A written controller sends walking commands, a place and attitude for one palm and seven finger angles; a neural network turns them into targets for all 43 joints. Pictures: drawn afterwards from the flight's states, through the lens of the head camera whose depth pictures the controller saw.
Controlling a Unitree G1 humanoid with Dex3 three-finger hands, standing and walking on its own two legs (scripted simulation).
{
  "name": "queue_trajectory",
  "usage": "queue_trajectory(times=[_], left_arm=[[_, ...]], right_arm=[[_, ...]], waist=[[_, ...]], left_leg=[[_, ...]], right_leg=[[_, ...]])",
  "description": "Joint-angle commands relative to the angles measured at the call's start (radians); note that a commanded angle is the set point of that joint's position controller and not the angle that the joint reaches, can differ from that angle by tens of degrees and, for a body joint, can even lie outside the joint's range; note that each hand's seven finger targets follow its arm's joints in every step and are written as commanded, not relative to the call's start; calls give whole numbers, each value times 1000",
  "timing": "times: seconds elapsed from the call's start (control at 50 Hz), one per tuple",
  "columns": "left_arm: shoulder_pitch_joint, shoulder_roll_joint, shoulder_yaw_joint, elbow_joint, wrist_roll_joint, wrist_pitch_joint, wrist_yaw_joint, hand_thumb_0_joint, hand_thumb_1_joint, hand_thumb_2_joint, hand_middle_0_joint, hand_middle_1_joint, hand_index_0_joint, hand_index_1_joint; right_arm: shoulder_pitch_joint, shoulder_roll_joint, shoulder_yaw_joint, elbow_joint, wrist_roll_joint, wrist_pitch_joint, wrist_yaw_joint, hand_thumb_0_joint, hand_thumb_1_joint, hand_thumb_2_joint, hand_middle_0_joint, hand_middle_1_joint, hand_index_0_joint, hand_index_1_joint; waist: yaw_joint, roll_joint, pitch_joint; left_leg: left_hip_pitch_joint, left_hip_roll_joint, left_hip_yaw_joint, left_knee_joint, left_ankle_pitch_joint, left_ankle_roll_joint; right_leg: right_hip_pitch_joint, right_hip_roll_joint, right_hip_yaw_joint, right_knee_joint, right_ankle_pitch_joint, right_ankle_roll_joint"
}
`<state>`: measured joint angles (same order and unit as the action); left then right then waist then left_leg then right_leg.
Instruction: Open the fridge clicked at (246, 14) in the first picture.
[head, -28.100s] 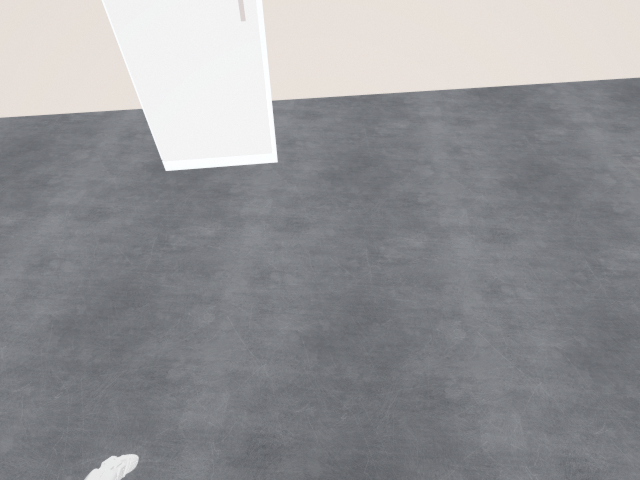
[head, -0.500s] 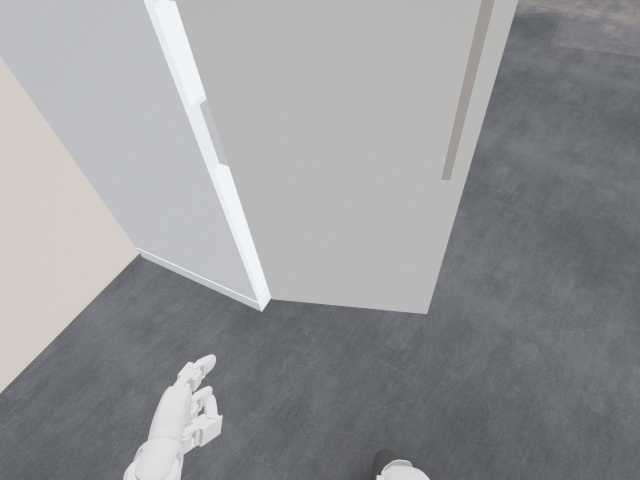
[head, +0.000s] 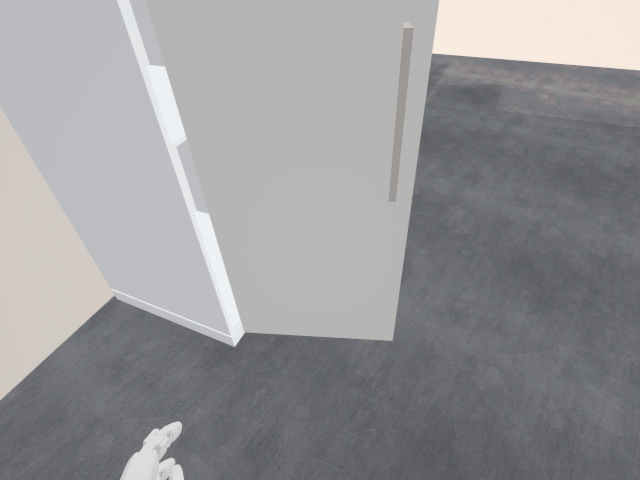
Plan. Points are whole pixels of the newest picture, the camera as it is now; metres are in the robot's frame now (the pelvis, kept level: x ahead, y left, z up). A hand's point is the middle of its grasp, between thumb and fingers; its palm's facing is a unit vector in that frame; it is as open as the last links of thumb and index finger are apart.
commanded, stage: stop stepping back and stand still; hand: right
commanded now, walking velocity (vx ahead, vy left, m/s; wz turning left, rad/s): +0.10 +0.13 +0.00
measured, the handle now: (398, 122) +0.75 -0.13 +0.14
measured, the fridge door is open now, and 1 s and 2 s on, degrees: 71 71 71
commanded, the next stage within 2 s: let the arm hang, fingers relaxed in 0.32 s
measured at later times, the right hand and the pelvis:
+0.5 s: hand (620, 405) +0.20 -0.30 +0.08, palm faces +0.34 +0.83 -0.45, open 7.4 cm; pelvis -0.02 -0.02 +0.00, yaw -3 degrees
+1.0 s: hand out of the picture -0.07 -0.26 -0.15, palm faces +0.05 +0.97 -0.25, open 7.3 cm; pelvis -0.03 -0.04 +0.02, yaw -3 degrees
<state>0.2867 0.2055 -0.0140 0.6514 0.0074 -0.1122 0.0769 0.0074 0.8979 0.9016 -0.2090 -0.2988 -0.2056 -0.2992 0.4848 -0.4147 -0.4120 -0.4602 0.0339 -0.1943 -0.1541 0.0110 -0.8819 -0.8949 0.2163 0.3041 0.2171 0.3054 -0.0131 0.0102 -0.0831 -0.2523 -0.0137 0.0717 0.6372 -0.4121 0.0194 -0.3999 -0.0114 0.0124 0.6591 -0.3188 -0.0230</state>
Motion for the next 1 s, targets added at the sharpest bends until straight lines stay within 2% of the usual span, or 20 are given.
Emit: queue_trajectory(times=[0.0, 0.04, 0.12, 0.16, 0.18, 0.2, 0.22, 0.28, 0.3, 0.38, 0.4, 0.42, 0.46, 0.48, 0.54, 0.58, 0.64, 0.74, 0.82, 0.98], left_arm=[[-144, 124, 32, -158, 4, -75, 22, 0, 900, 900, -200, -300, -200, -300], [-156, 111, 36, -168, 13, -86, 0, 0, 900, 900, -200, -300, -200, -300], [-159, 113, 31, -185, 22, -80, -13, 0, 900, 900, -200, -300, -200, -300], [-147, 109, 37, -186, 27, -54, -9, 0, 900, 900, -200, -300, -200, -300], [-141, 106, 44, -186, 28, -38, -7, 0, 900, 900, -200, -300, -200, -300], [-136, 90, 46, -188, 29, -24, -7, 0, 900, 900, -200, -300, -200, -300], [-141, 93, 40, -171, 28, -23, -6, 0, 900, 900, -200, -300, -200, -300], [-98, 93, 42, -137, 1, -42, -8, 0, 900, 900, -200, -300, -200, -300], [-112, 101, 43, -141, -3, -45, -4, 0, 900, 900, -200, -300, -200, -300], [-146, 104, 36, -136, 1, -70, 9, 0, 900, 900, -200, -300, -200, -300], [-127, 278, 97, 87, 19, -62, -97, 0, 900, 900, -200, -300, -200, -300], [-91, 250, 93, 23, 5, 9, -89, 0, 900, 900, -200, -300, -200, -300], [-130, 257, 80, -2, 17, 59, -76, 0, 900, 900, -200, -300, -200, -300], [-134, 260, 75, -1, 26, 60, -71, 0, 900, 900, -200, -300, -200, -300], [-148, 301, 72, 61, 30, 70, -67, 0, 900, 900, -200, -300, -200, -300], [-166, 275, 60, 105, 26, 87, -68, 0, 900, 900, -200, -300, -200, -300], [-141, 192, 36, 186, 25, 111, -70, 0, 900, 900, -200, -300, -200, -300], [-128, 173, 36, 280, 21, 110, -58, 0, 900, 900, -200, -300, -200, -300], [-99, 192, 48, 338, 14, 106, -54, 0, 900, 900, -200, -300, -200, -300], [-92, 227, 63, 401, 10, 100, -52, 0, 900, 900, -200, -300, -200, -300]], right_arm=[[-208, -176, -82, -149, -5, -48, -19, 0, -900, -900, 200, 300, 200, 300], [-133, -155, -65, -229, -4, -37, -7, 0, -900, -900, 200, 300, 200, 300], [10, -158, -83, -292, -1, -20, -13, 0, -900, -900, 200, 300, 200, 300], [24, -178, -110, -253, -8, -4, -18, 0, -900, -900, 200, 300, 200, 300], [38, -204, -139, -223, -12, 4, -18, 0, -900, -900, 200, 300, 200, 300], [-12, -208, -138, -231, -4, -1, -14, 0, -900, -900, 200, 300, 200, 300], [-95, -249, -177, -248, 6, -20, -23, 0, -900, -900, 200, 300, 200, 300], [-64, -156, -114, -97, 8, -24, -25, 0, -900, -900, 200, 300, 200, 300], [-51, -145, -97, -82, 3, -26, -23, 0, -900, -900, 200, 300, 200, 300], [-109, -147, -72, -151, -7, -44, -32, 0, -900, -900, 200, 300, 200, 300], [-146, -3, 274, 600, -98, 119, 114, 0, -900, -900, 200, 300, 200, 300], [-65, 10, 277, 608, -68, 185, 148, 0, -900, -900, 200, 300, 200, 300], [-95, 58, 315, 671, -67, 209, 156, 0, -900, -900, 200, 300, 200, 300], [-140, 41, 314, 720, -69, 202, 157, 0, -900, -900, 200, 300, 200, 300], [-220, -31, 318, 920, -65, 193, 158, 0, -900, -900, 200, 300, 200, 300], [-253, -52, 335, 1057, -65, 188, 155, 0, -900, -900, 200, 300, 200, 300], [-308, -15, 370, 1216, -56, 190, 152, 0, -900, -900, 200, 300, 200, 300], [-261, 25, 373, 1400, -52, 186, 148, 0, -900, -900, 200, 300, 200, 300], [-254, 16, 375, 1483, -51, 178, 148, 0, -900, -900, 200, 300, 200, 300], [-254, -12, 376, 1558, -52, 175, 143, 0, -900, -900, 200, 300, 200, 300]], waist=[[33, -296, 97], [14, -185, 62], [1, -276, 23], [1, -201, 25], [3, -68, 32], [6, 94, 36], [8, 128, 60], [30, 53, 37], [25, 63, 91], [10, 55, 80], [84, -38, 133], [40, -74, 30], [-5, -14, 14], [-5, 55, 17], [-5, 68, -9], [6, 88, -15], [40, -31, 14], [22, -176, 41], [24, -79, 52], [17, -16, 84]], left_leg=[[-211, -44, -72, 351, -121, -2], [-126, -35, -68, 318, -66, 6], [161, -73, 44, -25, -71, 20], [276, -43, 7, -213, -50, 45], [238, 73, -147, -299, -88, 97], [122, 266, -429, -434, -211, 178], [43, 368, -489, -484, -116, 227], [6, 277, -339, -416, -85, 161], [-27, 270, -311, -408, -18, 157], [2, 234, -223, -329, 157, 112], [-87, 280, -24, -87, 579, 79], [-112, 170, -78, -5, 507, 33], [-56, 104, -27, 51, 212, -2], [-9, 89, -37, 48, 249, -2], [99, 103, -75, -31, 296, 15], [88, 150, -122, -138, 288, 38], [-13, 194, -161, -264, 132, 64], [67, 141, -119, -313, 128, 38], [72, 145, -103, -350, 130, 40], [67, 141, -83, -353, 121, 37]], right_leg=[[31, -289, 551, -589, -602, -90], [3, -256, 448, -585, -479, -47], [-87, -175, 198, -565, -386, 4], [-157, -107, 99, -415, -352, 31], [-180, -55, 31, -188, -266, 31], [-176, -4, -24, 114, -134, 37], [-186, -6, -37, 279, -70, 45], [-123, -26, -18, 290, -39, 44], [-103, -37, -31, 242, -25, 40], [49, -28, -78, -56, 20, 16], [40, -107, -49, -6, 288, 10], [136, -123, 62, -53, 479, -4], [25, -213, 142, -111, 428, -73], [-13, -212, 181, -131, 463, -90], [-14, -164, 161, -170, 420, -66], [43, -106, 86, -153, 301, -26], [151, -65, 35, -172, 163, 3], [134, -99, 72, -293, 93, -8], [166, -106, 74, -319, 82, -10], [187, -119, 88, -374, 62, -23]])
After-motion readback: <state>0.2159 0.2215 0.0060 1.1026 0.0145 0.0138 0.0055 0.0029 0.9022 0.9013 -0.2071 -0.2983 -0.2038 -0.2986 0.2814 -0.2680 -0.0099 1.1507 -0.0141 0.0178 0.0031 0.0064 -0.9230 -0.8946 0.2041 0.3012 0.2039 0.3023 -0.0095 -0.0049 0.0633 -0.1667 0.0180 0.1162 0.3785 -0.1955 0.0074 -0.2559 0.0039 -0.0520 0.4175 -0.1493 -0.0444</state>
